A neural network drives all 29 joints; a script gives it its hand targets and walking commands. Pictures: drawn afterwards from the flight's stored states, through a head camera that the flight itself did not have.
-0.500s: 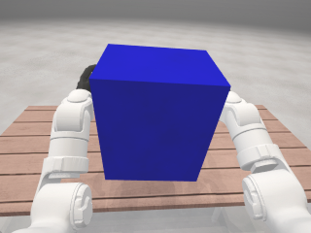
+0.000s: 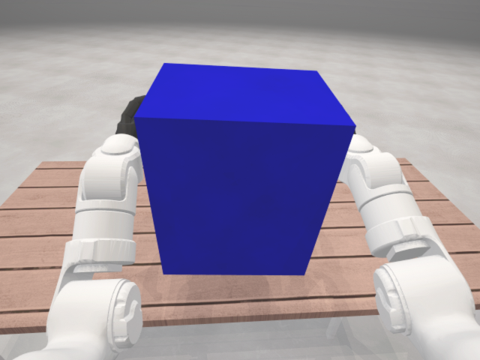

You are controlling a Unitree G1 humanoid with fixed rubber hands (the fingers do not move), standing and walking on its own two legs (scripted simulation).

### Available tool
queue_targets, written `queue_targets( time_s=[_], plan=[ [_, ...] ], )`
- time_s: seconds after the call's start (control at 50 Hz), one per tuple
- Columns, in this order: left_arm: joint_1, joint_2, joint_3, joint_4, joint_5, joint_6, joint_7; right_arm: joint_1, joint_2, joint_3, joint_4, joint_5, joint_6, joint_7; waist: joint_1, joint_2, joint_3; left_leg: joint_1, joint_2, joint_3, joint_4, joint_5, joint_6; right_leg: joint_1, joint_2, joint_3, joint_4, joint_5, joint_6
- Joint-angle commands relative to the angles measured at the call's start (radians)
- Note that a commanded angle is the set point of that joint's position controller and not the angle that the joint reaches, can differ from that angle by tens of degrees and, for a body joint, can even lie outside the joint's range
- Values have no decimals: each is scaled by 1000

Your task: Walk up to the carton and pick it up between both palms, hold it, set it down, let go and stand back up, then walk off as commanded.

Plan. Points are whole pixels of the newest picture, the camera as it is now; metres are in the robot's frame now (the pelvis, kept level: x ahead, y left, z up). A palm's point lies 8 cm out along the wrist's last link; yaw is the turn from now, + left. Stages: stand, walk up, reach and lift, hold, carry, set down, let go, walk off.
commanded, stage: hold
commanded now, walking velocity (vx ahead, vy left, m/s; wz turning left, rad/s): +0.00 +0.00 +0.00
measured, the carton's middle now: (238, 175) +0.38 +0.00 +0.21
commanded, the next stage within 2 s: none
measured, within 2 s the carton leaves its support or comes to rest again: neither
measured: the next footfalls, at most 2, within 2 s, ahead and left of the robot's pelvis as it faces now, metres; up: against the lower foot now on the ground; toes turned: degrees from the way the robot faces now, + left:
none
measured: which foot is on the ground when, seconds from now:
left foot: down 0.00-1.00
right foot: down 0.00-1.00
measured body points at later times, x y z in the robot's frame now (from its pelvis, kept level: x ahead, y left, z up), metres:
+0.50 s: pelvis +0.00 +0.00 +0.00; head -0.07 +0.00 +0.45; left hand +0.39 +0.17 +0.27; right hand +0.40 -0.17 +0.26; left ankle +0.03 +0.14 -0.74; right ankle +0.04 -0.12 -0.74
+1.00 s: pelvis +0.00 +0.00 +0.00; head -0.07 +0.00 +0.44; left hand +0.39 +0.16 +0.27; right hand +0.40 -0.18 +0.27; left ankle +0.03 +0.14 -0.74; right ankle +0.04 -0.12 -0.74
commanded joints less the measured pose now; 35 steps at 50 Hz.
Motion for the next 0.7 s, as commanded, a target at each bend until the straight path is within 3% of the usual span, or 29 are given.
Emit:
queue_targets(
  time_s=[0.0, 0.02, 0.04, 0.06, 0.08, 0.12, 0.14, 0.18, 0.22, 0.24, 0.26, 0.28, 0.3, 0.32, 0.36, 0.38, 0.42, 0.44, 0.48, 0.52, 0.54, 0.56, 0.6, 0.62, 0.64, 0.68],
  plan=[
    [-878, -677, -396, -268, -205, -48, -115, -892, 751, 247, -428, 295, -56, 115, 3, 56, -460, 234, -110, -36, -12, 201, 11, 374, 81, 49, -46, 217, 41],
    [-872, -671, -376, -203, -194, -40, -117, -913, 713, 225, -392, 295, -48, 111, -13, 35, -395, 221, -109, -40, -20, 157, 13, 340, 76, 57, -63, 162, 41],
    [-900, -661, -392, -207, -190, -37, -118, -943, 722, 223, -448, 289, -54, 110, -13, 65, -433, 228, -110, -42, -22, 125, 15, 347, 75, 58, -64, 131, 40],
    [-932, -679, -377, -192, -193, -38, -123, -924, 704, 170, -364, 257, -46, 114, -39, 75, -342, 189, -104, -47, -49, 54, 8, 314, 68, 51, -71, 53, 34],
    [-936, -644, -349, -204, -187, -48, -121, -954, 748, 195, -349, 271, -49, 123, -4, 21, -359, 164, -105, -43, -49, 32, 26, 322, 73, 50, -75, 22, 40],
    [-911, -642, -350, -148, -187, -43, -125, -966, 741, 184, -369, 247, -57, 127, -16, 31, -342, 132, -109, -38, -52, 39, 26, 340, 59, 56, -74, 65, 38],
    [-952, -647, -349, -140, -183, -46, -131, -968, 730, 144, -319, 239, -52, 125, -34, 39, -317, 130, -110, -40, -63, -12, 19, 302, 59, 49, -76, 3, 39],
    [-888, -632, -309, -96, -166, -42, -136, -946, 734, 152, -316, 224, -43, 130, -11, 4, -295, 138, -100, -39, -81, -1, 32, 305, 59, 53, -85, -4, 40],
    [-927, -654, -337, -132, -179, -52, -141, -929, 716, 130, -283, 217, -48, 126, -50, 42, -323, 145, -105, -33, -62, -5, 17, 323, 52, 56, -81, 15, 38],
    [-938, -677, -367, -167, -189, -55, -136, -942, 742, 163, -317, 231, -51, 132, -36, 55, -355, 151, -101, -44, -71, 10, 16, 322, 56, 53, -74, 29, 33],
    [-921, -670, -367, -126, -203, -51, -133, -978, 715, 155, -336, 235, -56, 132, -26, 44, -335, 155, -91, -46, -72, -9, 22, 304, 63, 60, -78, 4, 26],
    [-944, -646, -334, -124, -181, -51, -136, -936, 709, 153, -279, 232, -45, 136, -33, 60, -327, 138, -96, -34, -77, -27, 21, 319, 60, 65, -82, -19, 32],
    [-956, -651, -340, -160, -173, -52, -136, -953, 743, 164, -294, 243, -48, 139, -27, 42, -340, 144, -100, -45, -74, -2, 25, 326, 57, 54, -71, 22, 37],
    [-892, -624, -299, -115, -147, -44, -139, -909, 721, 161, -281, 227, -47, 137, -3, 26, -302, 121, -104, -39, -77, -19, 32, 325, 64, 53, -79, -5, 39],
    [-932, -623, -292, -85, -143, -45, -145, -961, 737, 157, -290, 220, -46, 141, -4, 28, -288, 115, -103, -32, -88, -49, 42, 316, 54, 62, -87, -57, 38],
    [-924, -645, -328, -147, -175, -58, -138, -945, 762, 174, -321, 226, -57, 142, -9, 8, -344, 127, -102, -38, -84, 3, 32, 357, 60, 50, -71, 41, 36],
    [-952, -642, -338, -116, -176, -52, -136, -976, 728, 159, -310, 223, -57, 143, -17, 41, -333, 127, -98, -38, -80, -27, 30, 334, 58, 53, -81, -2, 30],
    [-949, -657, -366, -193, -189, -61, -128, -951, 742, 189, -350, 250, -67, 145, -16, 28, -428, 153, -103, -40, -59, 41, 23, 386, 66, 52, -59, 87, 34],
    [-932, -648, -361, -135, -189, -52, -136, -925, 710, 157, -305, 223, -50, 135, -48, 55, -343, 153, -105, -47, -62, 28, 15, 339, 48, 62, -78, 72, 31],
    [-991, -650, -382, -254, -217, -70, -130, -953, 774, 207, -404, 265, -59, 129, -26, 25, -472, 188, -111, -36, -48, 90, 17, 377, 62, 44, -61, 109, 50],
    [-948, -647, -367, -209, -206, -64, -122, -966, 786, 217, -412, 267, -61, 133, 4, 14, -443, 177, -112, -29, -49, 92, 26, 362, 60, 52, -63, 100, 47],
    [-952, -671, -373, -182, -204, -61, -122, -976, 752, 186, -388, 255, -58, 129, -20, 59, -411, 177, -110, -42, -51, 61, 20, 332, 57, 49, -63, 76, 40],
    [-886, -664, -406, -251, -220, -52, -122, -904, 744, 227, -434, 282, -48, 114, -37, 37, -495, 203, -112, -39, -19, 177, 7, 420, 66, 61, -49, 237, 42],
    [-898, -664, -431, -271, -239, -56, -121, -926, 749, 241, -480, 296, -56, 110, -33, 43, -509, 207, -112, -44, -13, 195, 14, 422, 68, 60, -41, 255, 43],
    [-893, -667, -418, -273, -221, -57, -114, -893, 735, 242, -436, 309, -43, 112, -19, 25, -458, 215, -110, -45, -15, 200, 4, 391, 84, 43, -38, 240, 47],
    [-882, -684, -407, -207, -222, -44, -120, -929, 722, 222, -430, 302, -40, 112, -22, 50, -419, 215, -106, -46, -27, 148, 6, 333, 79, 51, -61, 156, 39]
  ],
)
